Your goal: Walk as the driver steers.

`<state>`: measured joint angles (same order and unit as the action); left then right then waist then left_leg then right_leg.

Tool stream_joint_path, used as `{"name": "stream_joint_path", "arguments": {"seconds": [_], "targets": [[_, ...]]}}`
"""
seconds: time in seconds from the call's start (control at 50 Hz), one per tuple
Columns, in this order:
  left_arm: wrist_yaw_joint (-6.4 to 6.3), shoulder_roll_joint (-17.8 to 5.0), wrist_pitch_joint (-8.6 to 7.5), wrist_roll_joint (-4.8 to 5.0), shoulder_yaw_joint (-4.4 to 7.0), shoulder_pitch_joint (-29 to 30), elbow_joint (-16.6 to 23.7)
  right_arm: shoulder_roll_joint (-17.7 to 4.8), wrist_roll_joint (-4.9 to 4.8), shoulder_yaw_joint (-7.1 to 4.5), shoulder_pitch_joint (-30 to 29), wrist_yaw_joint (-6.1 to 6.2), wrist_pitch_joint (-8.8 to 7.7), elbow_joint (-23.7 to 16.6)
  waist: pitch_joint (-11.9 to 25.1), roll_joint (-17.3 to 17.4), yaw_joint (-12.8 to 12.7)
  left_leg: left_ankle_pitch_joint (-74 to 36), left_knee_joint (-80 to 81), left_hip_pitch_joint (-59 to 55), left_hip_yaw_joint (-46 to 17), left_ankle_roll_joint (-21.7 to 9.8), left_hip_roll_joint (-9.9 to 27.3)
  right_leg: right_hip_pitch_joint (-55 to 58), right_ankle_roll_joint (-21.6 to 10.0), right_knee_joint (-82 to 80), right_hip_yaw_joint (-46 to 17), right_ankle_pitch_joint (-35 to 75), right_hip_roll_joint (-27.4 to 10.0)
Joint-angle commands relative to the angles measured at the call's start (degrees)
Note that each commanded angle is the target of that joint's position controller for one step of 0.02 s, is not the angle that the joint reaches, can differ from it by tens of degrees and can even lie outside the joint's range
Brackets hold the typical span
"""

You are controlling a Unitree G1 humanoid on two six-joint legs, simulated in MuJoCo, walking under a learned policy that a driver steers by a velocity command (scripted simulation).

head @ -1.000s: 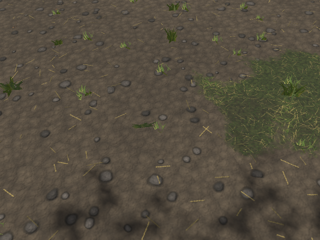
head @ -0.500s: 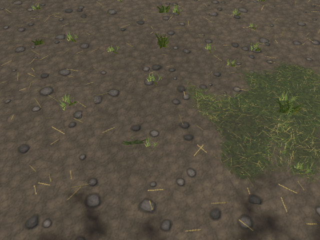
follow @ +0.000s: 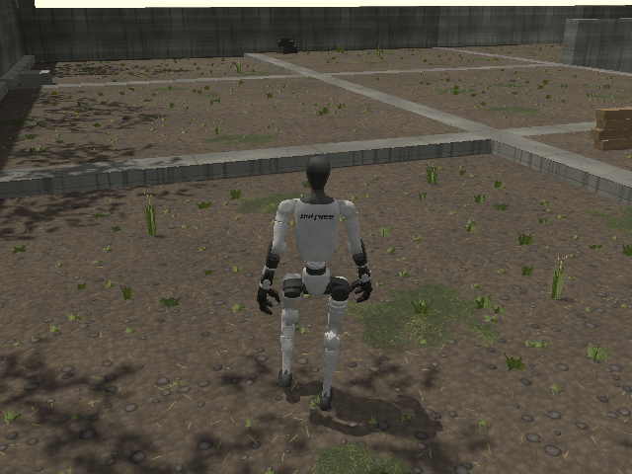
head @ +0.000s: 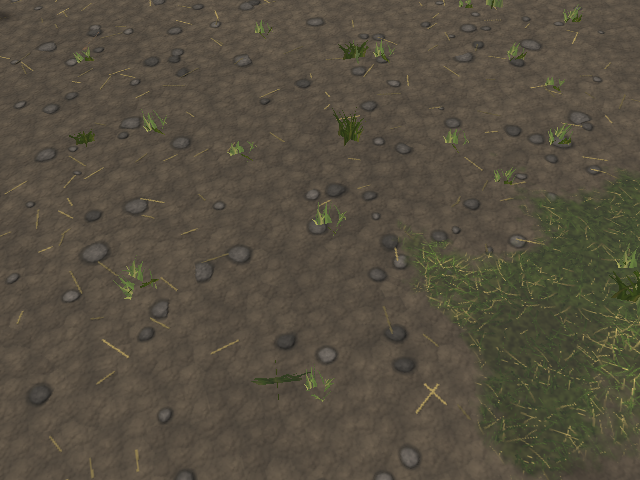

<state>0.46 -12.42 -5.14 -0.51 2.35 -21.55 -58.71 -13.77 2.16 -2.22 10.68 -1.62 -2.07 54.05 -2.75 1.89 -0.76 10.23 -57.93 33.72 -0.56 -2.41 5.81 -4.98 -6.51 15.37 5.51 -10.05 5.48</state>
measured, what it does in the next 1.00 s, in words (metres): walks ahead: left foot, then right foot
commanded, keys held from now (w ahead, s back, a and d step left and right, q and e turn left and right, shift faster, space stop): w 0.52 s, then w+e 0.48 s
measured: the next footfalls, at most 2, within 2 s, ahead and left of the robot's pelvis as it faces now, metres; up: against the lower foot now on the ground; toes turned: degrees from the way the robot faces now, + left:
left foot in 0.28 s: +0.33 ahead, +0.11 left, +0.00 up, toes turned +4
right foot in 0.84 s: +0.62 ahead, -0.07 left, +0.00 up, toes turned -13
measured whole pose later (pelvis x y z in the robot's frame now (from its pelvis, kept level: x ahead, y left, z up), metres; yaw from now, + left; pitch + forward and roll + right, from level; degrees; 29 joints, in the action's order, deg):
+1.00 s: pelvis +0.55 -0.02 -0.01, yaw -13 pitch +0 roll +0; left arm 0.3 -14.1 -2.2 -0.6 4.3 -12.9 -54.0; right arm -12.5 1.7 -2.4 13.5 0.1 -5.0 52.7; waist -3.7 0.9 0.2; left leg 18.7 -69.4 24.4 0.5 -1.1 3.1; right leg -15.6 -8.1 25.4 3.0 -9.9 7.6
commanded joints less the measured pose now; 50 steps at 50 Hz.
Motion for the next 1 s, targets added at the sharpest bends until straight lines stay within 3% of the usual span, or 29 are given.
{"name": "stream_joint_path", "arguments": {"seconds": [0.02,0.14,0.2,0.24,0.26,0.28,0.3,0.32,0.34,0.36,0.38,0.42,0.46,0.52,0.58,0.64,0.74,0.8,0.82,0.84,0.86,0.88,0.9,0.92,0.94,0.98,1.0], "targets": [[-0.16,-5.9,-0.9,0.22,0.71,-1.7,1.8,-2.2,-0.24,-0.18,-3.2,-0.31,0.05,-3.5,-2.9,-4.1,0.6,-6.5,6.8,3.8,2.0,1.5,0.8,-1.8,-5.1,-9.8,-10.4,13.9,-14.8],[-0.84,-6.0,-0.62,-0.27,0.32,-7.7,-0.5,-1.3,-0.79,0.72,-13.5,-0.18,-0.45,-6.8,-3.2,-5.2,-2.7,-11.2,21.2,2.5,5.1,0.7,-2.2,6.5,-4.1,-7.4,-8.0,23.8,-15.4],[-1.41,-6.6,-0.21,-0.9,0.44,-8.3,-1.4,-2.2,-0.77,0.48,-15.0,-0.01,-1.0,-8.1,-3.5,-5.5,-2.3,-6.6,24.6,2.1,5.0,-1.3,-3.3,12.3,-4.5,-4.1,-8.2,30.9,-17.7],[-1.7,-7.5,-0.09,-1.11,0.68,-6.2,-1.3,-3.2,-0.78,-0.12,-10.4,0.47,-1.54,-7.1,-1.2,-6.2,0.5,-1.6,27.1,-5.6,6.0,-3.4,-6.0,13.2,-3.4,2.3,-6.9,44.6,-18.0],[-1.65,-8.0,0.05,-1.16,0.8,-5.4,-1.3,-4.2,-0.73,-0.75,-4.1,0.93,-1.89,-5.1,2.1,-6.3,3.1,-0.4,29.0,-12.8,6.6,-4.7,-7.8,13.0,-2.7,9.6,-6.3,50.2,-17.3],[-1.5,-7.9,0.19,-0.76,0.69,-4.4,-1.0,-5.6,-0.17,-1.58,5.7,1.51,-2.47,-1.8,7.1,-4.9,7.3,-3.5,32.4,-25.6,6.0,-6.4,-7.6,8.2,-1.6,20.6,-4.5,46.7,-15.4],[-1.31,-6.0,-0.03,-0.13,0.03,-4.0,0.9,-10.3,1.31,-2.97,16.3,2.26,-2.8,0.2,14.4,0.0,10.5,0.5,32.4,-41.1,-7.1,-9.6,4.6,-4.1,-0.6,37.4,-2.6,27.3,-12.5],[-0.58,-0.6,0.1,1.81,-0.71,-11.4,1.3,-14.6,1.37,-4.2,17.7,2.02,-2.3,0.7,20.4,13.2,6.5,2.3,38.5,-54.7,-35.7,-18.5,19.8,-25.2,1.9,58.1,-1.3,-18.6,-0.8],[-1.0,-6.9,0.41,0.21,0.92,-6.1,1.0,-11.1,-0.88,-3.66,12.8,1.41,-1.7,0.1,15.4,2.1,6.1,6.1,41.4,-49.6,-35.4,-16.4,16.3,-30.3,0.7,61.4,-9.2,-17.6,-3.7],[-0.74,-6.5,0.05,0.15,1.13,-1.4,2.8,-8.0,-1.39,-2.76,6.7,1.26,-1.81,-0.9,7.2,1.3,4.0,4.2,43.0,-40.9,-25.9,-14.5,14.4,-31.6,0.5,59.3,-9.2,-11.9,-6.2],[-0.58,-5.4,-0.15,0.1,0.99,0.6,3.1,-4.9,-1.11,-2.01,4.1,1.04,-2.26,-1.0,3.5,-0.9,2.6,-1.7,45.1,-34.4,-20.2,-12.9,11.8,-29.7,0.6,56.4,-8.9,-8.5,-8.0],[0.03,-3.5,1.23,-1.33,0.86,-0.1,2.7,-1.8,-1.3,-1.0,3.8,1.43,-3.01,0.6,1.4,0.8,-0.4,-7.7,47.3,-27.0,-12.1,-9.8,7.4,-24.6,1.8,51.4,-8.4,-6.4,-10.0],[0.7,-2.3,2.33,-1.65,0.81,0.2,2.9,-2.4,-1.47,-0.97,6.8,1.55,-3.92,2.2,1.5,1.0,-1.2,-12.2,48.4,-25.7,-9.2,-9.8,6.3,-23.7,3.0,49.3,-7.2,-5.5,-10.1],[1.15,-2.6,3.19,-1.79,0.82,6.7,5.3,-4.5,-1.62,-1.3,9.9,1.65,-4.31,3.5,-0.9,0.9,-0.8,-12.4,51.0,-25.6,-6.3,-10.0,5.4,-29.1,4.6,44.3,-5.5,-0.4,-11.5],[1.37,-2.6,3.24,-0.97,0.54,13.4,7.5,-4.2,-1.28,-1.06,12.3,1.74,-4.23,4.0,-2.4,1.0,0.8,-14.4,52.2,-27.7,-2.0,-8.5,4.4,-32.4,5.1,36.5,-5.0,5.4,-11.4],[1.51,-1.7,2.99,-0.53,-0.09,18.5,9.3,-3.9,-1.16,-0.82,14.5,2.01,-4.43,4.7,-3.1,1.5,2.3,-17.6,52.4,-29.8,2.0,-7.1,4.3,-31.2,4.3,28.2,-3.8,10.1,-9.7],[1.64,-2.0,2.57,-0.98,-0.28,23.8,12.0,-4.1,-0.67,-0.76,17.7,3.09,-4.12,6.1,-4.1,1.5,3.4,-27.2,48.7,-39.0,6.2,-6.4,7.3,-30.9,1.1,20.5,-0.5,7.5,-7.9],[1.27,-3.3,2.3,-1.3,0.61,18.6,11.1,-6.2,-0.49,-1.28,15.9,3.81,-3.57,5.8,-0.3,3.1,0.3,-51.4,36.6,-42.3,9.3,-5.3,8.2,-22.7,-2.3,18.5,3.0,-0.6,-3.3],[1.1,-4.3,2.09,-1.34,1.28,13.0,9.5,-7.0,-0.39,-1.52,15.3,3.83,-3.09,5.5,2.9,3.4,-1.9,-55.6,27.9,-42.2,10.2,-5.0,8.0,-17.0,-3.8,17.1,3.8,-2.4,-1.1],[0.9,-6.0,1.72,-1.81,2.3,4.5,6.9,-7.5,-0.68,-1.64,14.5,3.77,-2.66,4.8,7.3,2.5,-5.7,-50.7,15.9,-37.2,11.6,-3.8,7.1,-5.8,-5.8,13.1,2.3,-0.4,-0.5],[0.26,-10.9,1.62,-2.7,4.04,-4.3,5.3,-6.5,-1.03,-1.3,13.6,3.47,-2.79,2.4,13.4,-2.5,-9.1,-31.5,-2.1,-24.3,12.4,-2.2,5.2,8.5,-9.7,11.5,-12.0,-4.5,-11.0],[-0.01,-15.4,2.52,-1.54,5.33,-3.0,6.4,-2.6,-2.39,-0.98,15.1,2.12,-3.5,-0.9,18.3,-17.9,-5.2,18.3,-24.3,0.0,9.2,1.0,-9.6,23.3,-19.5,3.1,-45.9,-3.4,-26.1],[0.14,-14.5,3.23,-0.15,5.1,-0.8,6.5,-6.7,-1.26,-1.64,9.3,1.85,-4.02,-2.2,15.1,-6.5,-5.3,15.9,-26.3,7.4,-1.5,0.0,-6.3,21.4,-18.4,1.0,-44.0,-1.7,-24.5],[-0.17,-12.1,3.27,-0.02,4.52,2.7,6.9,-5.7,-1.69,-1.39,5.4,1.55,-4.79,-3.8,8.6,-4.0,-4.1,10.8,-23.3,9.0,-2.0,-0.2,-3.4,14.7,-16.6,0.4,-36.1,1.8,-23.5],[-0.18,-9.0,3.04,-0.15,3.81,4.8,6.8,-5.3,-1.73,-1.38,5.5,1.68,-5.08,-3.6,3.7,0.6,-1.6,8.0,-17.5,6.1,-1.7,0.1,-1.4,6.7,-14.0,-1.0,-31.0,8.7,-21.1],[-0.68,-6.8,2.19,0.27,2.99,7.1,6.9,-4.1,0.17,-1.25,6.0,1.71,-3.07,-4.1,2.2,0.1,1.8,7.6,-10.8,-0.5,-2.0,1.8,0.3,-1.7,-11.1,-2.1,-23.8,15.8,-16.0],[-0.68,-7.0,1.64,0.5,2.92,6.4,6.9,-3.7,0.61,-1.25,6.4,1.54,-1.98,-4.4,2.6,-0.7,2.3,7.8,-8.7,-1.8,-1.7,2.7,0.2,-2.9,-10.9,-2.4,-22.6,17.7,-15.0]]}}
